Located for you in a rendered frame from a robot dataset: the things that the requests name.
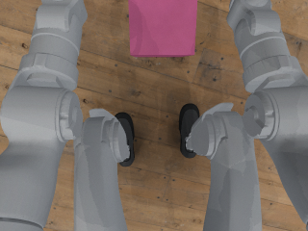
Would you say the right robot shin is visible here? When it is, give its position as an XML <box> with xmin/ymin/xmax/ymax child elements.
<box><xmin>185</xmin><ymin>102</ymin><xmax>254</xmax><ymax>156</ymax></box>

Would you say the robot left upper arm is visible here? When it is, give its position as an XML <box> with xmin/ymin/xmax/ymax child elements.
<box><xmin>0</xmin><ymin>85</ymin><xmax>84</xmax><ymax>231</ymax></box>

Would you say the left robot thigh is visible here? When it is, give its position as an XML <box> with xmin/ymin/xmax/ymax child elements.
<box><xmin>73</xmin><ymin>116</ymin><xmax>128</xmax><ymax>231</ymax></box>

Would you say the robot right upper arm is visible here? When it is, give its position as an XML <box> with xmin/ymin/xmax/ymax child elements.
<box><xmin>242</xmin><ymin>86</ymin><xmax>308</xmax><ymax>231</ymax></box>

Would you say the right robot forearm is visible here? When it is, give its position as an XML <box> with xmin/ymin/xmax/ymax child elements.
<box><xmin>226</xmin><ymin>0</ymin><xmax>308</xmax><ymax>93</ymax></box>

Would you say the carton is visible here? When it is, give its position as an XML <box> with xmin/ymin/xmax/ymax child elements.
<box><xmin>128</xmin><ymin>0</ymin><xmax>197</xmax><ymax>58</ymax></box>

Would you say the left robot forearm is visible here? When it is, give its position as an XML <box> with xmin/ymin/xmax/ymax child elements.
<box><xmin>0</xmin><ymin>0</ymin><xmax>88</xmax><ymax>135</ymax></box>

